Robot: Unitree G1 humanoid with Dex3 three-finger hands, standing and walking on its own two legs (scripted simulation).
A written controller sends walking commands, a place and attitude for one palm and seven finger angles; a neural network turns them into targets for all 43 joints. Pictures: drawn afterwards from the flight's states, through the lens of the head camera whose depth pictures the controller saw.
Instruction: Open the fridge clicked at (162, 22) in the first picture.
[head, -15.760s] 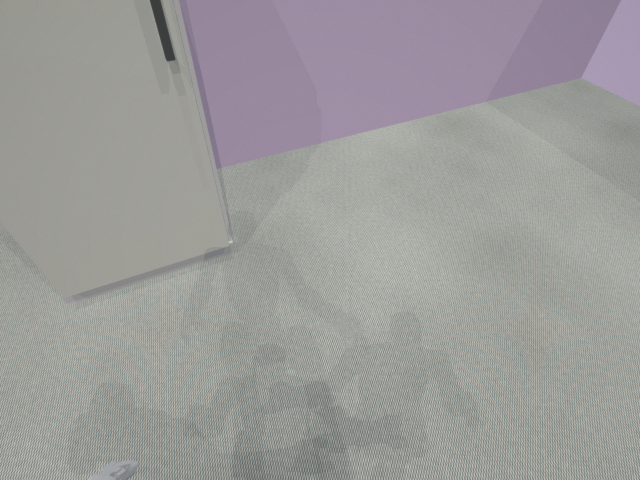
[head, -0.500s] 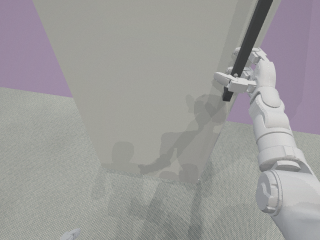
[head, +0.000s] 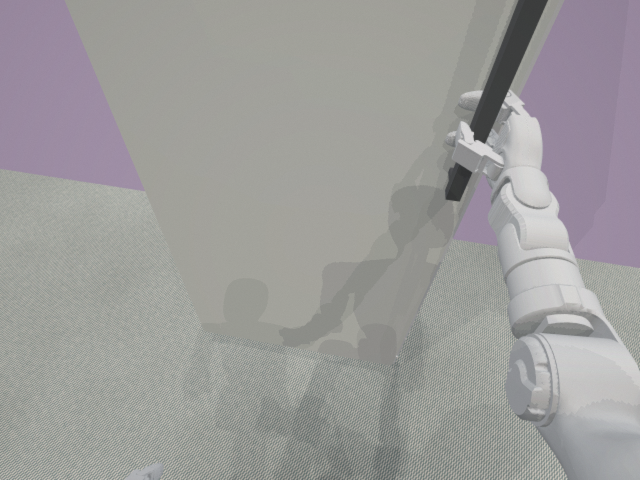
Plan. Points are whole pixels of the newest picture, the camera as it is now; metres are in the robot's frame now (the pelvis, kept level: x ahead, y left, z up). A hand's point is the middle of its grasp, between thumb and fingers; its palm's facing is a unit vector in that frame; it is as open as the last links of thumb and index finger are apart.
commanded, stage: grip the handle and tug to test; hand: right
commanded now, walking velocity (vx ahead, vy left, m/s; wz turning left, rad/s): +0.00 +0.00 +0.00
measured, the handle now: (498, 69) +0.53 -0.14 +0.26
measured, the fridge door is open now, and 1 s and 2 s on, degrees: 0 0 24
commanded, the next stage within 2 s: pull the door a little, standing still in 0.52 s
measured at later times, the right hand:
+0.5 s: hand (462, 147) +0.48 -0.11 +0.19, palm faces +0.06 +1.00 +0.02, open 5.7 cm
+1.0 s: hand (462, 149) +0.47 -0.11 +0.19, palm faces +0.06 +1.00 +0.03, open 5.9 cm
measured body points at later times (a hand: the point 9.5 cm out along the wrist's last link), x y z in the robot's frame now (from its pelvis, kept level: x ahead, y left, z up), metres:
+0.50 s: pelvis +0.01 +0.00 +0.00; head +0.03 +0.02 +0.45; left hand +0.09 +0.26 -0.12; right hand +0.47 -0.16 +0.19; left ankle +0.02 +0.13 -0.74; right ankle -0.01 -0.12 -0.74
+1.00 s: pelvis +0.04 +0.00 +0.01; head +0.05 +0.02 +0.46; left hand +0.17 +0.24 -0.10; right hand +0.46 -0.16 +0.19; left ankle +0.02 +0.13 -0.74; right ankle -0.01 -0.12 -0.73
